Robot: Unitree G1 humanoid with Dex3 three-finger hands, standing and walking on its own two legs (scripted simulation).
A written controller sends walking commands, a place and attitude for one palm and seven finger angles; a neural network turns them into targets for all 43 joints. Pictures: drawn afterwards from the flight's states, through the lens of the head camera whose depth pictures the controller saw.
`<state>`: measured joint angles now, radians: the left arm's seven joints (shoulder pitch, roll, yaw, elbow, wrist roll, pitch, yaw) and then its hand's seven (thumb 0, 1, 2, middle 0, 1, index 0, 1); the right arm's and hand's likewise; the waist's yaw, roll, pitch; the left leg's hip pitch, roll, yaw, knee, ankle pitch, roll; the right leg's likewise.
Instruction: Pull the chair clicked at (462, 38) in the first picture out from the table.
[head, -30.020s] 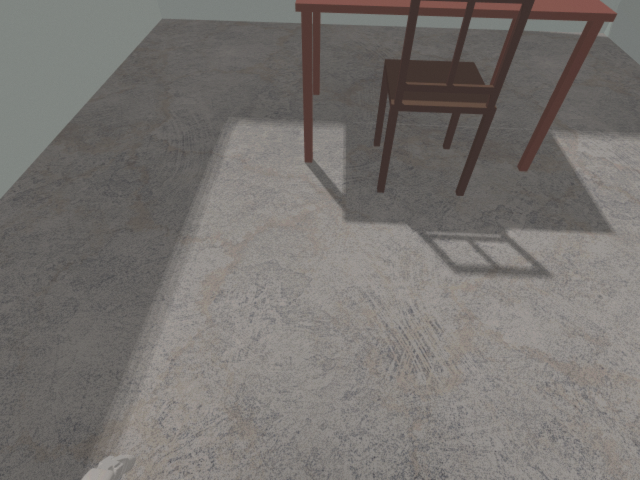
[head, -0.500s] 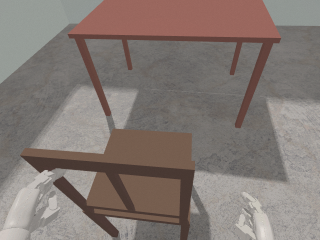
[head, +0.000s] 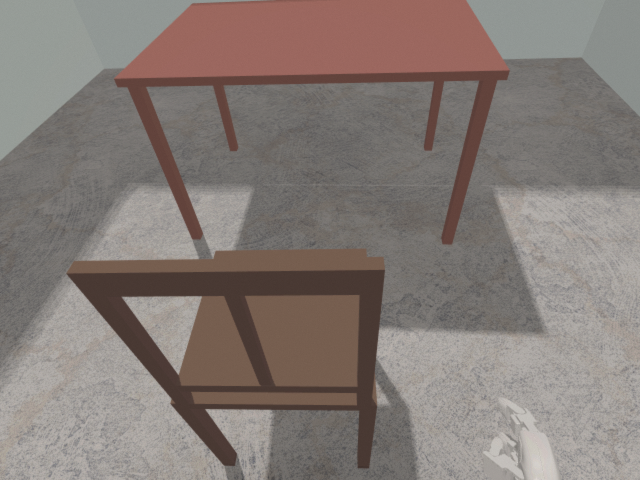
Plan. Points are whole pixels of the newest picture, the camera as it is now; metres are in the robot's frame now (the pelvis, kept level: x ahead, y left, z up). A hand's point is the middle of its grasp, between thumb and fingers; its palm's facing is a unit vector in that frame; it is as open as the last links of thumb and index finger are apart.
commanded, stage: step back with the hand held close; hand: left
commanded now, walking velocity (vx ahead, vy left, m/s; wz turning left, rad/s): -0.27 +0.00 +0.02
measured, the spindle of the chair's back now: (251, 343) +0.34 +0.14 -0.07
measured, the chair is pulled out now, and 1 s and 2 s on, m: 0.67 0.67 0.67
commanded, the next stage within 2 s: stop stepping back and stand still in 0.36 s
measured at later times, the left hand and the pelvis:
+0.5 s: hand out of the picture +0.09 +0.27 +0.17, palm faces +0.30 -0.71 -0.63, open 7.4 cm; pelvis -0.14 +0.01 +0.01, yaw -2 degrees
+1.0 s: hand out of the picture -0.05 +0.26 +0.16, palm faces +0.39 -0.81 -0.44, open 7.4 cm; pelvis -0.24 +0.01 +0.01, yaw +1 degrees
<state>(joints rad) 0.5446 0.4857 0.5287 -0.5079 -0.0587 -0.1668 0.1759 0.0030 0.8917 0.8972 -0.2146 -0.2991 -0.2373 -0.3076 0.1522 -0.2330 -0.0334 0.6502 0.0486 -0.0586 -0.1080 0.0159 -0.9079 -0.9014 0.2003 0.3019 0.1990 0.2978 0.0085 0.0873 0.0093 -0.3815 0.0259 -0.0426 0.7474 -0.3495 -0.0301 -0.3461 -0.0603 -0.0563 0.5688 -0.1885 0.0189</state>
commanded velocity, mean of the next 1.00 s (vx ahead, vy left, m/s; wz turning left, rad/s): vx -0.09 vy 0.01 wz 0.00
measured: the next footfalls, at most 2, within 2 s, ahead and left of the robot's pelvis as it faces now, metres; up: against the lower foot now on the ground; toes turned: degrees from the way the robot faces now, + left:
left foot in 0.08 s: +0.05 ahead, +0.14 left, +0.00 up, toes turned +0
right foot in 0.40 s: -0.17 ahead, -0.13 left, +0.00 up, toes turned -3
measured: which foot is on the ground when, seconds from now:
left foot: up 0.00-0.06, down 0.08-0.50, up 0.52-0.62, down 0.64-1.00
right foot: down 0.00-0.12, up 0.14-0.38, down 0.40-1.00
